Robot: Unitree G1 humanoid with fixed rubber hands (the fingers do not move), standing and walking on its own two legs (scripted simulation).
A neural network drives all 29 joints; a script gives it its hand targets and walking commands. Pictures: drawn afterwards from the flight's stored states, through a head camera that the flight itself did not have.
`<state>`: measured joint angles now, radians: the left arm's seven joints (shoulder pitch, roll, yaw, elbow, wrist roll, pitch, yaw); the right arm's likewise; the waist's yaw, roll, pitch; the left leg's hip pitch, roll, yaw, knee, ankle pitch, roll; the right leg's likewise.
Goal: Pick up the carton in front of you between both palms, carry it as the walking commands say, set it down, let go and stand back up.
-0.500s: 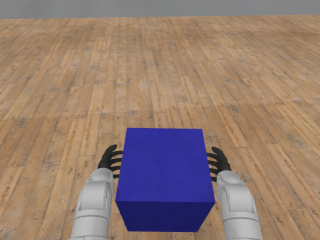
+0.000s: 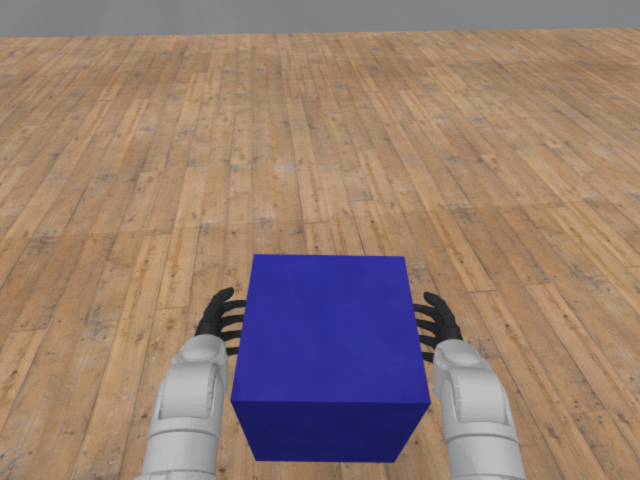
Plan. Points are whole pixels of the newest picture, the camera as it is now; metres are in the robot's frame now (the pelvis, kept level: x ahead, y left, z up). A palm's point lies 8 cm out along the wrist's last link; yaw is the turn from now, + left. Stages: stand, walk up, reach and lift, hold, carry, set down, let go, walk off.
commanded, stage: carry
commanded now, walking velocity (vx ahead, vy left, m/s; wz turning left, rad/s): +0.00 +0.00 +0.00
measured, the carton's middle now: (327, 362) +0.31 +0.00 -0.05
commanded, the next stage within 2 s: hold in 0.32 s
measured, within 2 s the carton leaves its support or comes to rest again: neither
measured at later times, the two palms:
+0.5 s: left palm (230, 347) +0.28 +0.12 +0.04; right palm (473, 371) +0.26 -0.17 +0.04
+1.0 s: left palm (226, 321) +0.32 +0.14 +0.04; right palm (459, 363) +0.26 -0.16 +0.04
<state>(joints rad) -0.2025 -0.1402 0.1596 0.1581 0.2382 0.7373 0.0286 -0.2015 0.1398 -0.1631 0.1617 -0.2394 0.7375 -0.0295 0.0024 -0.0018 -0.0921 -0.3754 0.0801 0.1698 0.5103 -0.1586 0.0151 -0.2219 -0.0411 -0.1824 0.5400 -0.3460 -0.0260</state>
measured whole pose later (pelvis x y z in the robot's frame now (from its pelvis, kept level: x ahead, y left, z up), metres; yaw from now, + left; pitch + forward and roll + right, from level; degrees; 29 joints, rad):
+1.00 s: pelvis -0.02 +0.05 +0.00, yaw -11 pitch -7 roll +0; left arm -0.45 -0.21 0.40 0.44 0.37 0.66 0.02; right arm -0.46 0.17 -0.43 0.53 -0.40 0.59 0.05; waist 0.01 -0.04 0.04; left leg -0.19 -0.05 -0.03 0.48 -0.17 0.02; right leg -0.12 0.01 0.12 0.52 -0.29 -0.01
